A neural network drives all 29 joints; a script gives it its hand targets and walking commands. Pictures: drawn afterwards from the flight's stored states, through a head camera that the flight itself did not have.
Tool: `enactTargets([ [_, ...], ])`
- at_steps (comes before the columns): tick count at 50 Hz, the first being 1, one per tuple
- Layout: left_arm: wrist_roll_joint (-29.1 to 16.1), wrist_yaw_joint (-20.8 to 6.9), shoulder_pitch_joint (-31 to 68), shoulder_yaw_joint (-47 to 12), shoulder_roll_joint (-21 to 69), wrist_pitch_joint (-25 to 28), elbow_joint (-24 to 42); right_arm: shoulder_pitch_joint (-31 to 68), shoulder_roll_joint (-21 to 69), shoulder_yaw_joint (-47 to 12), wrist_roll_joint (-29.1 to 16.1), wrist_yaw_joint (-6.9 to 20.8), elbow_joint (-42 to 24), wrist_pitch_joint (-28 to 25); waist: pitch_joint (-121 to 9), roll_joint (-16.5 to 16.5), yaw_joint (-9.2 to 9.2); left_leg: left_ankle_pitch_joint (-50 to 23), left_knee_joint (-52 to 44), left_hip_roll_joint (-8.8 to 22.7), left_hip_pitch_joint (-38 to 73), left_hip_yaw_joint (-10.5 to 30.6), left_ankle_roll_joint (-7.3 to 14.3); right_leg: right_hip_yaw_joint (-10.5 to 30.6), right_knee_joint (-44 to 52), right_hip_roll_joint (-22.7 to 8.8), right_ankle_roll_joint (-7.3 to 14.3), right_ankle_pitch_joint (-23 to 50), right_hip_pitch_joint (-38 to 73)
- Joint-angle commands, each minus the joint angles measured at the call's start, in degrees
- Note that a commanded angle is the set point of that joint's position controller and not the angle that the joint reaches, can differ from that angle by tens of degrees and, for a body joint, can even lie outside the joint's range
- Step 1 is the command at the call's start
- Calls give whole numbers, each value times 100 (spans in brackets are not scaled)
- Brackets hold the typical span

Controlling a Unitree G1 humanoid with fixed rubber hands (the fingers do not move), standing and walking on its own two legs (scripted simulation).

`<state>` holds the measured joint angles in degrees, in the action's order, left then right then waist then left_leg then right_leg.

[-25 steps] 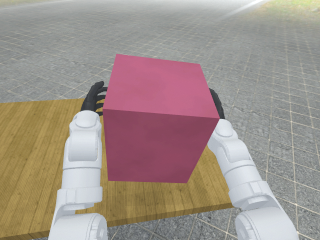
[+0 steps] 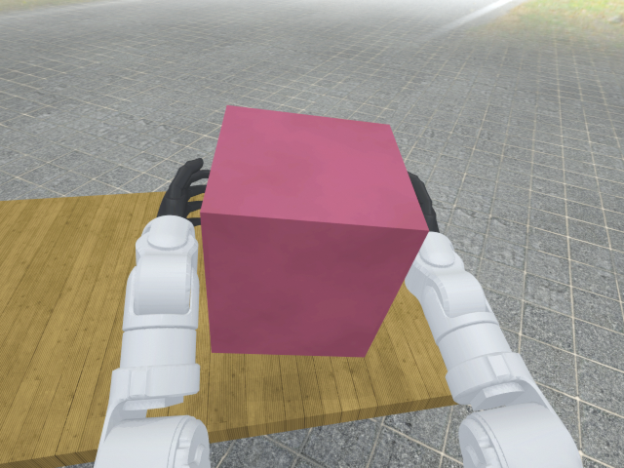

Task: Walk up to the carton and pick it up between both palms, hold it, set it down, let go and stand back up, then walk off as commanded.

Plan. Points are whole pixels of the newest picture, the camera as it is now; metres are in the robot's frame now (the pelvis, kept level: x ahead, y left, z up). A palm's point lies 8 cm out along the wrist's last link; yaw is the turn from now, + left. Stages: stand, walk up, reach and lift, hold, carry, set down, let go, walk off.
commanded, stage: hold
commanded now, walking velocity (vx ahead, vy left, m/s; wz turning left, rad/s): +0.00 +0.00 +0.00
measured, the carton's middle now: (300, 239) +0.38 +0.02 +0.15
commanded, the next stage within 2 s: set down in 1.02 s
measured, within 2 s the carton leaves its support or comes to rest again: neither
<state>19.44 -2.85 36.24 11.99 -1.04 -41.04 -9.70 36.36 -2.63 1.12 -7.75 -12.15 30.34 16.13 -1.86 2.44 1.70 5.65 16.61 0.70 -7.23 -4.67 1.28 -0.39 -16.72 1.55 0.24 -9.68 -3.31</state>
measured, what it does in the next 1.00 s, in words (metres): stands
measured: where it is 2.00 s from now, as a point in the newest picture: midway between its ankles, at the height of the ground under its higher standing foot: outside the picture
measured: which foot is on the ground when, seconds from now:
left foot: down 0.00-1.00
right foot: down 0.00-1.00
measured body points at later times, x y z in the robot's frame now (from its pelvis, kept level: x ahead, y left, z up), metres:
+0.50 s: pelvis +0.00 +0.00 +0.00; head -0.04 +0.02 +0.45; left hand +0.38 +0.17 +0.19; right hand +0.39 -0.13 +0.17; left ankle +0.04 +0.10 -0.75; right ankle +0.00 -0.10 -0.75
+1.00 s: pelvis +0.00 +0.00 +0.00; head -0.04 +0.02 +0.45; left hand +0.38 +0.17 +0.20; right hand +0.39 -0.13 +0.17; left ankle +0.04 +0.10 -0.75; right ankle +0.00 -0.10 -0.75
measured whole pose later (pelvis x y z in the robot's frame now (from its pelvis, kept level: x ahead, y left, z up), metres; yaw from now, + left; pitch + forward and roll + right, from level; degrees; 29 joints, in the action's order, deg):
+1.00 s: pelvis +0.00 +0.00 +0.00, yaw +0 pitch -4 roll +0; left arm 19.5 -2.8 36.2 12.0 -1.0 -41.0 -9.6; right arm 36.4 -2.6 1.1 -7.7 -12.2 30.3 16.1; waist -1.9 2.4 1.7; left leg 5.7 16.6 0.7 -7.2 -4.7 1.3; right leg -0.4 -16.7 1.5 0.2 -9.7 -3.3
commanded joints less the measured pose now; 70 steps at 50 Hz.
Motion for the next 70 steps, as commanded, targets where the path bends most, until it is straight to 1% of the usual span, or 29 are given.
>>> enactTargets([
  [1, -1013, -817, 3023, -2081, 3258, 446, 819, 4411, 2858, -1732, -372, 775, -1886, -539, -2133, 8, 425, -798, 27, -101, 2265, 315, -9, -507, 405, 72, -260, 851, -67],
  [3, -1012, -850, 3055, -1987, 3189, 444, 591, 4302, 2795, -1633, -302, 767, -1540, -464, -1911, 48, 504, -634, -20, -115, 2153, 298, 38, -480, 446, 51, -276, 749, -106],
  [6, -1064, -838, 3045, -2066, 3219, 463, 856, 4336, 2822, -1732, -387, 754, -1758, -490, -2099, 22, 423, -834, 36, -124, 2247, 283, 39, -458, 383, 66, -281, 890, -10],
  [8, -1157, -798, 3237, -2230, 3342, 509, 925, 4395, 2935, -1697, -363, 774, -1733, -514, -2240, -42, 523, -739, 24, -86, 2293, 340, -19, -494, 394, 63, -253, 843, -82],
  [9, -978, -815, 3038, -1969, 3166, 474, 606, 4344, 2838, -1658, -387, 766, -1526, -469, -1771, -63, 391, -530, -45, -88, 2169, 314, 24, -421, 455, 12, -247, 650, -207],
  [11, -937, -856, 2961, -1861, 3114, 404, 634, 4244, 2807, -1651, -376, 763, -1523, -426, -1787, 26, 409, -585, -59, -110, 2148, 283, 49, -450, 455, 31, -287, 695, -85],
  [18, -1060, -879, 2886, -1991, 3128, 409, 918, 4328, 2848, -1866, -434, 695, -2015, -446, -2236, 127, 407, -1005, 94, -194, 2205, 242, 50, -419, 385, 57, -326, 1297, 257],
  [21, -952, -910, 2894, -1963, 3097, 367, 838, 4153, 2827, -1739, -417, 697, -1658, -396, -1920, 28, 441, -873, 27, -167, 2167, 259, 29, -444, 405, 21, -327, 1228, 163],
  [23, -1003, -902, 3105, -1961, 3173, 373, 573, 4393, 2780, -1577, -385, 729, -1503, -404, -1780, -45, 494, -465, -31, -137, 2105, 269, 39, -447, 456, 22, -268, 550, -130],
  [26, -957, -878, 3022, -1911, 3148, 373, 667, 4330, 2720, -1594, -375, 757, -1522, -424, -1780, -33, 434, -575, -69, -95, 2231, 293, 28, -479, 454, 43, -261, 624, -149],
  [27, -1105, -861, 3174, -2106, 3266, 431, 1069, 4518, 2909, -1789, -386, 742, -2018, -501, -2346, 41, 423, -819, 43, -153, 2244, 239, 31, -466, 377, 47, -288, 894, 66],
  [30, -980, -848, 3014, -1956, 3172, 369, 725, 4292, 2756, -1674, -385, 735, -1591, -419, -1915, -21, 476, -759, -8, -131, 2255, 282, 15, -482, 436, 61, -282, 879, 1],
  [32, -1096, -852, 3123, -2068, 3225, 430, 860, 4552, 2875, -1789, -422, 723, -1921, -500, -2255, 60, 407, -890, 55, -134, 2292, 292, 25, -497, 390, 39, -316, 1003, 25],
  [37, -1091, -858, 3064, -2119, 3312, 401, 823, 4432, 2791, -1670, -360, 733, -1840, -460, -2116, -24, 553, -883, 46, -107, 2288, 308, -12, -507, 381, 77, -268, 978, -21],
  [43, -952, -871, 2947, -1897, 3169, 400, 772, 4299, 2865, -1791, -454, 740, -1699, -463, -2027, -10, 328, -904, 30, -143, 2191, 273, 43, -460, 365, 56, -302, 948, 77],
  [44, -932, -889, 2909, -1899, 3207, 376, 702, 4283, 2786, -1640, -387, 725, -1630, -437, -1954, 12, 455, -857, 14, -126, 2232, 285, 31, -460, 393, 35, -287, 981, 16],
  [45, -930, -905, 2937, -1816, 3069, 374, 717, 4311, 2823, -1734, -374, 724, -1729, -432, -1906, 30, 352, -843, 22, -152, 2146, 225, 40, -452, 398, 47, -282, 1047, 140],
  [46, -973, -888, 3033, -2009, 3178, 418, 858, 4184, 2740, -1650, -360, 744, -1612, -452, -2102, -38, 524, -842, 15, -112, 2303, 292, -25, -495, 403, 58, -259, 950, 45],
  [47, -958, -887, 3075, -1960, 3169, 430, 827, 4328, 2805, -1729, -358, 755, -1776, -467, -2128, -30, 399, -782, 11, -131, 2217, 272, 28, -461, 402, 53, -258, 874, 54],
  [48, -1093, -869, 3102, -2079, 3247, 441, 868, 4369, 2828, -1721, -358, 744, -1756, -477, -2168, 96, 494, -802, 10, -135, 2219, 305, 27, -508, 392, 68, -275, 911, 58],
  [50, -1009, -890, 2886, -1931, 3128, 419, 815, 4208, 2840, -1780, -359, 747, -1796, -449, -2073, 189, 406, -919, 11, -145, 2227, 258, 83, -465, 390, 49, -303, 1149, 62],
  [51, -940, -895, 2971, -1875, 3076, 400, 610, 4372, 2772, -1678, -369, 756, -1641, -444, -1859, 31, 399, -644, -35, -138, 2189, 275, 71, -433, 431, 6, -317, 863, -43],
  [52, -824, -932, 2749, -1583, 2931, 234, 919, 4183, 2875, -2044, -493, 716, -1877, -336, -2140, 259, 28, -847, 3, -232, 2359, 168, 241, -223, 392, 1, -408, 1209, 523],
  [56, -795, -1016, 2740, -1619, 2880, 255, 1015, 4278, 2773, -2035, -486, 699, -2048, -354, -2006, 146, 134, -1004, 21, -279, 2225, 205, 170, -260, 274, 23, -459, 1641, 634],
  [61, -893, -1052, 3134, -1654, 2965, 535, 832, 4588, 2816, -1620, -69, 760, -2010, -774, -1979, 14, 204, -515, -73, -209, 2050, 220, 116, -411, 319, -4, -339, 733, 364],
  [62, -786, -1073, 3061, -1413, 2786, 541, 580, 4660, 2874, -1633, -22, 779, -1867, -778, -1672, 187, 55, -245, -110, -230, 1952, 166, 179, -394, 368, -27, -382, 524, 313],
  [63, -745, -1092, 3119, -1422, 2869, 683, 456, 4717, 2808, -1369, 134, 842, -1914, -972, -1833, 44, 165, -188, -123, -183, 2021, 170, 98, -473, 348, -29, -350, 381, 147],
  [66, -500, -1180, 3084, -1010, 2561, 993, -125, 4497, 2725, -836, 657, 966, -1256, -1209, -1227, 154, 93, 602, -388, -71, 1663, 80, 168, -553, 508, -114, -296, -708, -31],
  [70, -313, -1298, 3160, -759, 2420, 1479, -543, 3767, 2786, -400, 1159, 1096, -402, -1438, -903, 234, 43, 815, -541, -86, 1528, -75, 237, -499, 535, -178, -286, -1023, 100],
])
